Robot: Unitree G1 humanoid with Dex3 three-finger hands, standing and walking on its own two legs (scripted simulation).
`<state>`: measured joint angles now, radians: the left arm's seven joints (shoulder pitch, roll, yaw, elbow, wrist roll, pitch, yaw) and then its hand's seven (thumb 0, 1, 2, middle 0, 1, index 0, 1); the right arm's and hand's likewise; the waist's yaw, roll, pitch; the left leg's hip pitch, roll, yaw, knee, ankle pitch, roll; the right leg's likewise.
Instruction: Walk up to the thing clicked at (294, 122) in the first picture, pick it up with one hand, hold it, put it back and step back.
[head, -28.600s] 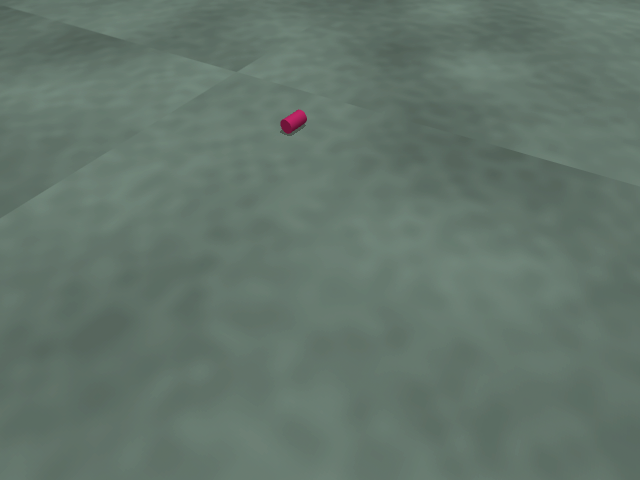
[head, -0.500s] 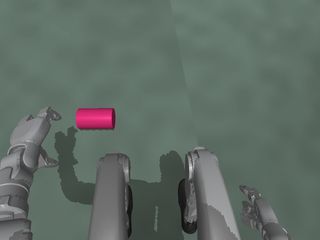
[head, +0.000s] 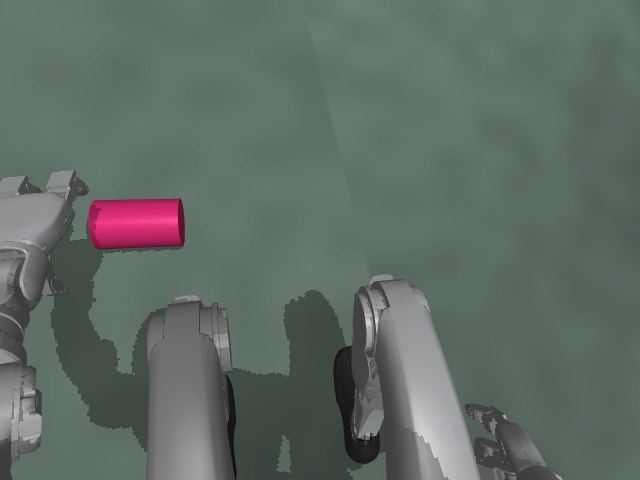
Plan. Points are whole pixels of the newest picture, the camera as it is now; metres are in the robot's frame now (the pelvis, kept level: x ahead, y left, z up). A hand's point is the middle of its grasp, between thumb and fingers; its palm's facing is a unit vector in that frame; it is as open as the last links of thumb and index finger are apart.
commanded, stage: rise first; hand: left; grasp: from above
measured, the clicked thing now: (140, 223) +0.49 +0.25 -0.32
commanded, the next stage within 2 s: approach in 0.88 s
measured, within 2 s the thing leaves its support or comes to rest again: neither
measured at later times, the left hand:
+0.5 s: hand (72, 236) +0.43 +0.31 -0.19, palm faces -0.47 -0.04 -0.88, open 14.1 cm
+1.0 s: hand (83, 229) +0.44 +0.30 -0.20, palm faces -0.46 -0.05 -0.89, open 14.2 cm
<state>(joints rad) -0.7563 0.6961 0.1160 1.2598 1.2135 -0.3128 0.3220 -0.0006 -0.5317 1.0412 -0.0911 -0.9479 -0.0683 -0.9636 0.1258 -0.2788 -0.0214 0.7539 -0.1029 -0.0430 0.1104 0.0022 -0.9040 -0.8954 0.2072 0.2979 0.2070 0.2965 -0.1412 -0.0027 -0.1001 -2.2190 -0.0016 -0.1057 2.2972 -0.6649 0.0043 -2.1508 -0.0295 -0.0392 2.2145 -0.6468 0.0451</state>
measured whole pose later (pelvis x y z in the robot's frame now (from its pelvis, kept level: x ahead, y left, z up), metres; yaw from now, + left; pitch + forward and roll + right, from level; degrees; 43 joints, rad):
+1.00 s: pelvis +0.01 -0.01 -0.03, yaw -1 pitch +35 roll -7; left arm -0.86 0.75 0.14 1.40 1.31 -0.32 0.42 0.00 -0.54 1.02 -0.08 -1.00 -0.07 -1.01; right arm 0.12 -0.28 0.01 0.77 -0.17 -0.03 0.14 0.00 -0.92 -0.90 0.21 0.30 0.21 0.30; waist -0.20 -0.01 -0.06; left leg -2.30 0.00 -0.12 2.40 -0.72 -0.01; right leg -2.24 -0.02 -0.04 2.32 -0.69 0.04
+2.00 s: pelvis +0.01 +0.00 -0.03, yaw -2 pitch +34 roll -9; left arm -1.03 0.72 0.02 1.52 1.35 -0.25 0.47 0.00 -0.55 1.07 -0.10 -1.03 -0.08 -1.04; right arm 0.09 -0.30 0.04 0.73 -0.15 -0.04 0.13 0.00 -0.92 -0.89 0.21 0.30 0.21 0.30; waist -0.26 -0.01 -0.08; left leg -2.32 0.00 -0.12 2.40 -0.69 0.01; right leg -2.24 -0.02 -0.05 2.30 -0.66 0.05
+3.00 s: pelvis +0.01 +0.00 -0.07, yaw -6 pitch +30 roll -11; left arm -1.00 0.91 0.18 1.67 1.33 -0.24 0.54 0.00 -0.51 1.02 -0.09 -0.99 -0.07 -1.00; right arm 0.13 -0.32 0.18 0.70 -0.26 -0.16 0.25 0.00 -0.91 -0.89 0.21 0.30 0.21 0.30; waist -0.35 -0.07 0.10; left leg -2.37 0.00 -0.20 2.55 -0.73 -0.01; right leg -2.28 0.01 -0.10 2.40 -0.66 0.07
